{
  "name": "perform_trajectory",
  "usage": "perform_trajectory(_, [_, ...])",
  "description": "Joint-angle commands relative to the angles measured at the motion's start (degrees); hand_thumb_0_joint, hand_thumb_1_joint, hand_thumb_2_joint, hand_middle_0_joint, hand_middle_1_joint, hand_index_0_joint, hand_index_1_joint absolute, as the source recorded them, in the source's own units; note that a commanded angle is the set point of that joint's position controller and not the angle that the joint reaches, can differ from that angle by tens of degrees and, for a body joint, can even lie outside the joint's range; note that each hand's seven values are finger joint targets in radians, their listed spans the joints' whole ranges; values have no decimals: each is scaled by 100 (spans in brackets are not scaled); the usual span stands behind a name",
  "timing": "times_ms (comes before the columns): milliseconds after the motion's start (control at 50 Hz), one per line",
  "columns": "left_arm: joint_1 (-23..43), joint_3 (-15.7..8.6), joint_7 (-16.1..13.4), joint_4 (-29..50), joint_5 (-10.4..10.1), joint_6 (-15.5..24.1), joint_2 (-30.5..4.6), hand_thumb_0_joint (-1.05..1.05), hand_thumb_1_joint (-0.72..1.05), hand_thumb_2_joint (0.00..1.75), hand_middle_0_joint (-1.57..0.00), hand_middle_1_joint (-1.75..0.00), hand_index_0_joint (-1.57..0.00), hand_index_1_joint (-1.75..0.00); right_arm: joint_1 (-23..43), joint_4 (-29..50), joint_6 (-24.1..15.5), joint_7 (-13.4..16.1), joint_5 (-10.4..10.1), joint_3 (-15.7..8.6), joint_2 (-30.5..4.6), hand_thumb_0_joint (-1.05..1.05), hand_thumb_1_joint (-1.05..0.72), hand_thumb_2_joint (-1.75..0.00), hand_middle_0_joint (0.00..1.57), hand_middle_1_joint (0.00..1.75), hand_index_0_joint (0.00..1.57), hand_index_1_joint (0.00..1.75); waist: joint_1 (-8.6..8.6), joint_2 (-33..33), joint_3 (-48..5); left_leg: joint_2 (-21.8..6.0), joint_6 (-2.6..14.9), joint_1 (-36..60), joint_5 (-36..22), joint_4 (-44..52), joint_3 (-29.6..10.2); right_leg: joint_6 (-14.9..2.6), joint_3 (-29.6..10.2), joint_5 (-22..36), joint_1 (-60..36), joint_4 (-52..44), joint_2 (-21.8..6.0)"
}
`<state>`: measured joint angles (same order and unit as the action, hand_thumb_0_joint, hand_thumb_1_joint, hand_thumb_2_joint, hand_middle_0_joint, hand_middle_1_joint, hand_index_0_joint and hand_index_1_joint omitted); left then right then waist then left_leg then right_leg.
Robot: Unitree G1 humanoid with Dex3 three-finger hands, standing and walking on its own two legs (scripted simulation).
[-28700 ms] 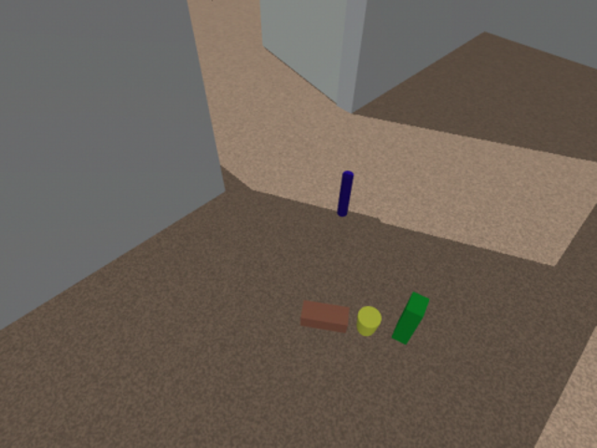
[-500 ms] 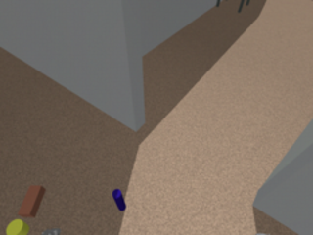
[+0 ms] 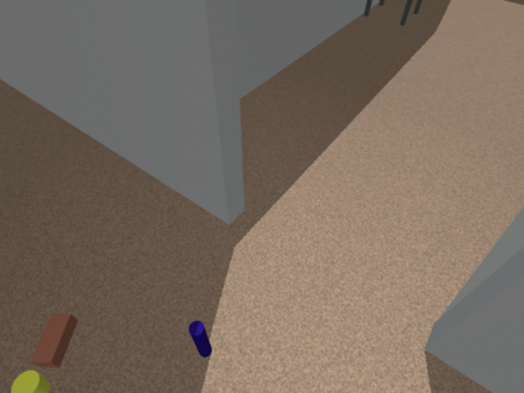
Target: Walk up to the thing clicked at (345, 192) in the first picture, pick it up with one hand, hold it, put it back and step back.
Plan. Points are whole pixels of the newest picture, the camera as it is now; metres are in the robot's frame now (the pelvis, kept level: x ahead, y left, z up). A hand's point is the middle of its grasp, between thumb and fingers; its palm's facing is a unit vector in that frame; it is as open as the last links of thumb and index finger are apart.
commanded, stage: walk up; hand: left
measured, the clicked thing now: (201, 340) +0.40 +0.21 -0.66
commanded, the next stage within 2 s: stand in 0.18 s
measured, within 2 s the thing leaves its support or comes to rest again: neither
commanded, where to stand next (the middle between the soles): +0.03 +0.00 m, yaw +0 degrees
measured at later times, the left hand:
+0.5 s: hand out of the picture +0.08 +0.25 -0.15, palm faces -0.02 -0.94 -0.33, open 7.4 cm
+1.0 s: hand out of the picture +0.06 +0.24 -0.16, palm faces -0.03 -0.94 -0.34, open 7.4 cm
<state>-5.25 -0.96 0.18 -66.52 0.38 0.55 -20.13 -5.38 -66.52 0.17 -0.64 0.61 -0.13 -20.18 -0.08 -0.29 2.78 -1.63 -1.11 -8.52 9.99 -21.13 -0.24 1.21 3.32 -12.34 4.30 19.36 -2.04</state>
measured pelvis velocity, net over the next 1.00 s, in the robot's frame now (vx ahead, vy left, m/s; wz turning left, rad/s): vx -0.01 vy -0.01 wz -0.01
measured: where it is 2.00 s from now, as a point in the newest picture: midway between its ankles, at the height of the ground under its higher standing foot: outside the picture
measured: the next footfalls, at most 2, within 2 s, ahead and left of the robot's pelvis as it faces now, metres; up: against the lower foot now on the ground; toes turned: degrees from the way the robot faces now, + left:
none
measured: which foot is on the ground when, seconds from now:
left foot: down 0.00-1.00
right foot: down 0.00-1.00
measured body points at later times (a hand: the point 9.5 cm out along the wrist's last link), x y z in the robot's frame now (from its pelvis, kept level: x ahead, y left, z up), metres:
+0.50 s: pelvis -0.01 +0.00 +0.00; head +0.01 +0.00 +0.45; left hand +0.08 +0.30 -0.13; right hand +0.08 -0.30 -0.13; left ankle +0.02 +0.13 -0.75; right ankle -0.02 -0.13 -0.75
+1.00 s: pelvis -0.01 -0.01 +0.00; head +0.00 -0.01 +0.45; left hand +0.06 +0.29 -0.13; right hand +0.05 -0.31 -0.13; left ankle +0.02 +0.13 -0.75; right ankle -0.02 -0.13 -0.75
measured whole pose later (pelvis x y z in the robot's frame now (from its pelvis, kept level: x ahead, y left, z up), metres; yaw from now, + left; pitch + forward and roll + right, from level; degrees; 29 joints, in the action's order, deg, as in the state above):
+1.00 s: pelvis -0.01 -0.01 +0.00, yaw -1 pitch -2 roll +0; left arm -6.6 -0.2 0.5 -65.1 0.3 0.1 -20.2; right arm -6.5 -66.4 -0.1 -0.5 0.9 0.0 -20.1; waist 0.2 0.0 3.1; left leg -2.5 -2.0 -8.4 7.5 -18.3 0.1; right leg 0.4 2.9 -10.7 5.3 18.4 -1.2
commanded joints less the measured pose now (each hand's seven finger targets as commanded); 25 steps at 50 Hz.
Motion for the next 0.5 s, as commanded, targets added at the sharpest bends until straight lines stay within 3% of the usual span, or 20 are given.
perform_trajectory(0, [271,-201,-67,374,19,155,-1235,0,90,90,-20,-30,-20,-30,358,397,-143,69,-20,-238,-1226,0,-90,-90,20,30,20,30,8,-50,-432,-476,255,166,-841,292,-443,-193,-465,605,106,-393,-520])
perform_trajectory(140, [289,-210,-63,415,36,156,-1216,0,90,90,-20,-30,-20,-30,361,428,-141,62,-19,-237,-1197,0,-90,-90,20,30,20,30,11,-60,-359,-466,241,75,-706,373,-477,-186,-464,488,83,-428,-501])
perform_trajectory(180, [266,-172,-69,395,-14,134,-1185,0,90,90,-20,-30,-20,-30,418,460,-168,93,-28,-221,-1195,0,-90,-90,20,30,20,30,28,56,-194,-599,148,68,-1084,491,-541,-154,-516,709,202,-432,-575])
perform_trajectory(260, [251,-165,-70,434,-11,142,-1194,0,90,90,-20,-30,-20,-30,394,441,-186,98,-25,-239,-1196,0,-90,-90,20,30,20,30,33,-60,-635,-651,150,337,-1503,415,-479,-176,-513,1097,-43,-366,-614])
perform_trajectory(480, [229,-144,-57,404,-1,126,-1228,0,90,90,-20,-30,-20,-30,421,409,-182,84,-32,-209,-1161,0,-90,-90,20,30,20,30,36,58,-490,-649,145,337,-1142,523,-429,-168,-548,841,76,-468,-623])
